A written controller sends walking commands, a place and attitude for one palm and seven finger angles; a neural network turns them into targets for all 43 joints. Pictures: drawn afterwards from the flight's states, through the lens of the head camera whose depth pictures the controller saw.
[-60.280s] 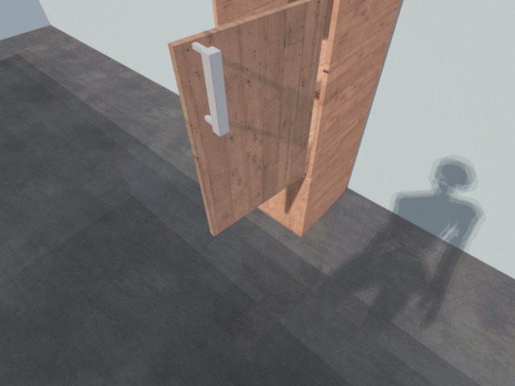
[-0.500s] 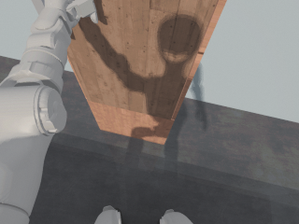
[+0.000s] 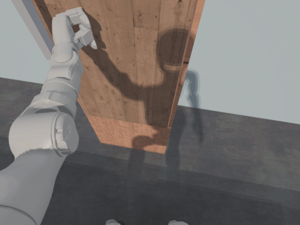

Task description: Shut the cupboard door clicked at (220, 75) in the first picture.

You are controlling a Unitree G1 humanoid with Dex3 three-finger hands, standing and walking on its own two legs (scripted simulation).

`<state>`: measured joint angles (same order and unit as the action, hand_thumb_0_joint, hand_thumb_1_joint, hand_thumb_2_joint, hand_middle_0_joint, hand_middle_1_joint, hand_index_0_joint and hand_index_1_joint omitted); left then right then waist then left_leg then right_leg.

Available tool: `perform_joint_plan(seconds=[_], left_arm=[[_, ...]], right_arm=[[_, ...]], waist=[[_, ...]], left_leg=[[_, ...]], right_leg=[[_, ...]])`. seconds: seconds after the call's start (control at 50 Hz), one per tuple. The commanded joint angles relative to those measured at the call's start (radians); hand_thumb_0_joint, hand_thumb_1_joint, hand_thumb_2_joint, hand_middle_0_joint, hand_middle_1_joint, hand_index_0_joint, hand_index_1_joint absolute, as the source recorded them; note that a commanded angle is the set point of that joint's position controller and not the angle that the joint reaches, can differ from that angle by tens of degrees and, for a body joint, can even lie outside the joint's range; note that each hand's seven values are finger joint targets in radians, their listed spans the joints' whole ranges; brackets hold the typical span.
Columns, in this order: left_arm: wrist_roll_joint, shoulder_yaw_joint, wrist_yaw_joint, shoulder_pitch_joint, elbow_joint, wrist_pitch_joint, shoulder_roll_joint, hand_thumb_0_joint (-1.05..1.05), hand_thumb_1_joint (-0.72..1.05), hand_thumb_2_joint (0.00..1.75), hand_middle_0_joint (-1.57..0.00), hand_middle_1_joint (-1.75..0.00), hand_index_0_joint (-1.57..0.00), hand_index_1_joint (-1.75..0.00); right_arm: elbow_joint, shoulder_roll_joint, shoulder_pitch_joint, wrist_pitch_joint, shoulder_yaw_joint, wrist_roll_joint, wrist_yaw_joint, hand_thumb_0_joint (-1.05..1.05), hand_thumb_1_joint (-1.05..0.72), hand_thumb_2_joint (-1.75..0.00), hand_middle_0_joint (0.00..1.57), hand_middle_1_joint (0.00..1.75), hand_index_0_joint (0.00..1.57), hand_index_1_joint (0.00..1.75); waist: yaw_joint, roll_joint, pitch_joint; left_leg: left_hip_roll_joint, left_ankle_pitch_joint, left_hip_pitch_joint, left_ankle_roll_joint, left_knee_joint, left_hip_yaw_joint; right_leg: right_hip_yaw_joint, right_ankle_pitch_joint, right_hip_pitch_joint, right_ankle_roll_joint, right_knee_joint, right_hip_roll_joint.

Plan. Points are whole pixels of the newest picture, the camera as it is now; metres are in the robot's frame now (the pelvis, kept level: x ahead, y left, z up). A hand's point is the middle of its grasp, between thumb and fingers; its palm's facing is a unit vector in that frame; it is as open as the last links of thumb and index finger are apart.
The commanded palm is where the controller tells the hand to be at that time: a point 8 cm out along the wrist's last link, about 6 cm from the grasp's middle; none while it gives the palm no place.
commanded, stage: pull the fist back off the door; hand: left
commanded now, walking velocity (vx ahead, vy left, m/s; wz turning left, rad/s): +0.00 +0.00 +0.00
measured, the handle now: (42, 24) +0.61 +0.19 +0.18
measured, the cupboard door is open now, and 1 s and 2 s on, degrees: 0 0 0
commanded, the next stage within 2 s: draw the hand back to the body in 0.28 s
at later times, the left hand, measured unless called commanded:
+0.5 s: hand (83, 44) +0.50 +0.08 +0.19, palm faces +0.08 -1.00 +0.03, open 3.1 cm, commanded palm +0.45 +0.14 +0.19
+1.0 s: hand (31, 110) +0.34 +0.17 +0.19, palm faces +0.15 -0.98 -0.12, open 3.1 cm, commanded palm +0.29 +0.22 +0.19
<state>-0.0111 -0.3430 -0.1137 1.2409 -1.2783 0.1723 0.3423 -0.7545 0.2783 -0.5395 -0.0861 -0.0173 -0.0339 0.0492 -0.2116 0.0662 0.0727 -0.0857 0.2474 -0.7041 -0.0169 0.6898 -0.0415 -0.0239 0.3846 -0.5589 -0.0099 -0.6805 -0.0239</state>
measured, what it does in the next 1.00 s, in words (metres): stands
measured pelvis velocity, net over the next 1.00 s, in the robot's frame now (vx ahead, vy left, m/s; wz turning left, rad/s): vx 0.00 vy -0.01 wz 0.03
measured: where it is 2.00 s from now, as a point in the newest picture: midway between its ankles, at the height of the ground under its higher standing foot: outside the picture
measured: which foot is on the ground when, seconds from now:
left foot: down 0.00-1.00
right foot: down 0.00-1.00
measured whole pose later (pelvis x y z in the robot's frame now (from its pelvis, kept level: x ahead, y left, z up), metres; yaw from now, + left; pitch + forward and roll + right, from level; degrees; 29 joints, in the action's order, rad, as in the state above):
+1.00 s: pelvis +0.00 -0.01 +0.02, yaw +2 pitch -2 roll +0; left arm -0.14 -0.14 0.01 0.24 -0.15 -0.05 0.24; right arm -0.62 0.25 -0.17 -0.04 0.03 0.06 -0.06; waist 0.00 0.06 0.03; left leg -0.05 0.20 -0.25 -0.03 0.50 -0.04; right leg -0.04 0.35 -0.11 -0.01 -0.51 0.00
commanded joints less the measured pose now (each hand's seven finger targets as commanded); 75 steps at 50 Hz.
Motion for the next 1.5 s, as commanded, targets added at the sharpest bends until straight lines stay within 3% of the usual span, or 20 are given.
perform_joint_plan(seconds=[0.0,0.02,0.14,0.18,0.36,0.38,0.4,0.44,0.54,0.72,0.78,0.88,0.9,0.92,0.96,1.02,1.12,1.14,1.32,1.48], left_arm=[[-0.008,0.036,-0.004,0.452,0.348,0.074,0.145,0.0,0.9,0.9,-1.3,-1.5,-1.3,-1.5],[-0.011,-0.001,-0.009,0.449,0.394,0.076,0.182,0.0,0.9,0.9,-1.3,-1.5,-1.3,-1.5],[-0.046,0.072,0.002,0.291,0.536,0.026,0.066,0.0,0.9,0.9,-1.3,-1.5,-1.3,-1.5],[-0.059,0.088,0.008,0.23,0.542,-0.006,0.036,0.0,0.9,0.9,-1.3,-1.5,-1.3,-1.5],[-0.081,0.152,0.012,0.348,0.513,-0.041,-0.023,0.0,0.9,0.9,-1.3,-1.5,-1.3,-1.5],[-0.082,0.149,0.014,0.336,0.483,-0.043,-0.022,0.0,0.9,0.9,-1.3,-1.5,-1.3,-1.5],[-0.084,0.089,0.014,0.252,0.472,-0.039,0.037,0.0,0.9,0.9,-1.3,-1.5,-1.3,-1.5],[-0.089,0.064,0.032,0.135,0.525,-0.031,0.047,0.0,0.9,0.9,-1.3,-1.5,-1.3,-1.5],[-0.107,0.07,0.092,-0.116,0.737,-0.056,0.046,0.0,0.9,0.9,-1.3,-1.5,-1.3,-1.5],[-0.172,0.137,0.148,-0.27,1.2,-0.154,0.024,0.0,0.9,0.9,-1.3,-1.5,-1.3,-1.5],[-0.187,0.161,0.163,-0.376,1.25,-0.197,-0.002,0.0,0.9,0.9,-1.3,-1.5,-1.3,-1.5],[-0.214,0.119,0.193,-0.543,1.283,-0.276,0.035,0.0,0.9,0.9,-1.16,-1.35,-1.16,-1.35],[-0.13,0.157,0.131,-0.642,1.385,-0.182,0.078,0.0,0.9,0.9,-1.13,-1.32,-1.13,-1.32],[-0.113,0.168,0.1,-0.707,1.343,-0.149,0.041,0.0,0.9,0.9,-1.11,-1.29,-1.11,-1.29],[-0.099,0.144,0.07,-0.776,1.396,-0.112,0.079,0.0,0.9,0.9,-1.05,-1.23,-1.05,-1.23],[-0.085,0.117,0.052,-0.823,1.49,-0.071,0.112,0.0,0.9,0.9,-0.97,-1.14,-0.97,-1.14],[-0.067,0.111,0.03,-0.876,1.592,-0.036,0.122,0.0,0.9,0.9,-0.83,-0.99,-0.83,-0.99],[-0.072,0.134,0.029,-0.936,1.597,-0.035,0.088,0.0,0.9,0.9,-0.81,-0.96,-0.81,-0.96],[-0.067,0.014,0.018,-1.257,1.714,-0.007,0.153,0.0,0.9,0.9,-0.56,-0.69,-0.56,-0.69],[-0.071,-0.087,0.008,-1.523,1.802,0.005,0.183,0.0,0.9,0.9,-0.34,-0.45,-0.34,-0.45]], right_arm=[[0.085,0.137,-0.078,-0.023,-0.065,0.014,-0.019,0.0,-0.9,-0.9,0.2,0.3,0.2,0.3],[0.082,0.142,-0.066,-0.022,-0.069,0.018,-0.021,0.0,-0.9,-0.9,0.2,0.3,0.2,0.3],[0.11,0.12,0.022,-0.024,-0.07,0.039,-0.031,0.0,-0.9,-0.9,0.2,0.3,0.2,0.3],[0.114,0.115,0.048,-0.022,-0.068,0.047,-0.033,0.0,-0.9,-0.9,0.2,0.3,0.2,0.3],[0.107,0.105,0.12,-0.01,-0.044,0.058,-0.055,0.0,-0.9,-0.9,0.2,0.3,0.2,0.3],[0.104,0.104,0.127,-0.007,-0.045,0.054,-0.055,0.0,-0.9,-0.9,0.2,0.3,0.2,0.3],[0.113,0.112,0.121,-0.001,-0.047,0.051,-0.057,0.0,-0.9,-0.9,0.2,0.3,0.2,0.3],[0.149,0.104,0.165,0.004,-0.041,0.055,-0.055,0.0,-0.9,-0.9,0.2,0.3,0.2,0.3],[0.226,0.102,0.24,0.027,-0.037,0.077,-0.053,0.0,-0.9,-0.9,0.2,0.3,0.2,0.3],[0.26,0.087,0.373,0.009,-0.02,0.1,-0.098,0.0,-0.9,-0.9,0.2,0.3,0.2,0.3],[0.258,0.081,0.411,-0.001,-0.011,0.101,-0.11,0.0,-0.9,-0.9,0.2,0.3,0.2,0.3],[0.276,0.081,0.475,-0.002,0.011,0.107,-0.124,0.0,-0.9,-0.9,0.2,0.3,0.2,0.3],[0.294,0.059,0.461,-0.001,0.017,0.092,-0.121,0.0,-0.9,-0.9,0.2,0.3,0.2,0.3],[0.284,0.052,0.477,0.001,0.025,0.085,-0.122,0.0,-0.9,-0.9,0.2,0.3,0.2,0.3],[0.287,0.059,0.479,0.015,0.023,0.078,-0.12,0.0,-0.9,-0.9,0.2,0.3,0.2,0.3],[0.293,0.055,0.495,0.027,0.023,0.072,-0.122,0.0,-0.9,-0.9,0.2,0.3,0.2,0.3],[0.287,0.052,0.504,0.017,0.026,0.062,-0.128,0.0,-0.9,-0.9,0.2,0.3,0.2,0.3],[0.285,0.046,0.507,0.014,0.02,0.059,-0.13,0.0,-0.9,-0.9,0.2,0.3,0.2,0.3],[0.294,0.054,0.512,0.0,0.014,0.053,-0.131,0.0,-0.9,-0.9,0.2,0.3,0.2,0.3],[0.294,0.047,0.5,-0.022,-0.003,0.051,-0.132,0.0,-0.9,-0.9,0.2,0.3,0.2,0.3]], waist=[[0.039,-0.012,0.451],[0.054,-0.01,0.462],[0.094,-0.014,0.452],[0.099,-0.073,0.403],[0.063,-0.127,0.33],[0.071,-0.131,0.32],[0.103,-0.132,0.351],[0.147,-0.094,0.411],[0.195,-0.147,0.381],[0.203,-0.072,0.298],[0.209,-0.065,0.245],[0.231,-0.079,0.167],[0.22,-0.064,0.066],[0.215,-0.09,0.039],[0.222,-0.126,0.045],[0.227,-0.084,0.079],[0.226,0.02,0.068],[0.225,0.026,0.058],[0.256,-0.042,0.05],[0.265,0.001,-0.011]], left_leg=[[0.077,-0.246,0.479,0.052,-0.024,0.018],[0.077,-0.267,0.5,0.05,-0.026,0.018],[0.085,-0.359,0.558,0.051,-0.04,-0.001],[0.086,-0.362,0.544,0.054,-0.046,-0.007],[0.098,-0.308,0.554,0.057,-0.05,0.006],[0.101,-0.289,0.54,0.056,-0.051,0.006],[0.103,-0.309,0.535,0.057,-0.054,0.001],[0.107,-0.353,0.548,0.056,-0.055,-0.01],[0.107,-0.353,0.531,0.059,-0.089,-0.03],[0.101,-0.302,0.649,0.065,-0.139,-0.016],[0.1,-0.272,0.662,0.062,-0.155,-0.011],[0.1,-0.198,0.641,0.055,-0.187,-0.002],[0.097,-0.169,0.638,0.053,-0.219,-0.008],[0.099,-0.138,0.642,0.052,-0.234,-0.005],[0.089,-0.122,0.655,0.051,-0.26,-0.001],[0.084,-0.151,0.696,0.054,-0.279,-0.01],[0.08,-0.133,0.742,0.043,-0.306,-0.005],[0.076,-0.131,0.745,0.042,-0.309,-0.004],[0.072,-0.15,0.725,0.04,-0.328,0.01],[0.066,-0.134,0.696,0.038,-0.318,0.0]], right_leg=[[-0.022,-0.414,0.08,0.012,0.113,-0.041],[-0.018,-0.445,0.091,0.011,0.111,-0.044],[-0.018,-0.575,0.168,0.01,0.114,-0.042],[-0.019,-0.61,0.19,0.014,0.121,-0.039],[-0.009,-0.585,0.155,0.024,0.132,-0.019],[-0.007,-0.572,0.157,0.024,0.131,-0.017],[-0.007,-0.591,0.203,0.02,0.125,-0.013],[0.0,-0.661,0.257,0.016,0.106,-0.007],[0.0,-0.764,0.36,0.029,0.121,0.005],[-0.009,-0.61,0.34,0.026,0.194,-0.004],[-0.014,-0.544,0.322,0.022,0.213,-0.007],[-0.016,-0.425,0.314,0.019,0.245,-0.001],[0.013,-0.381,0.271,0.028,0.302,0.023],[0.005,-0.328,0.258,0.029,0.315,0.015],[0.002,-0.287,0.287,0.027,0.336,0.013],[0.007,-0.305,0.33,0.022,0.354,0.014],[-0.001,-0.245,0.337,0.009,0.384,0.008],[-0.002,-0.243,0.346,0.008,0.379,0.009],[-0.017,-0.246,0.384,0.008,0.383,0.01],[-0.017,-0.221,0.365,0.01,0.391,0.019]])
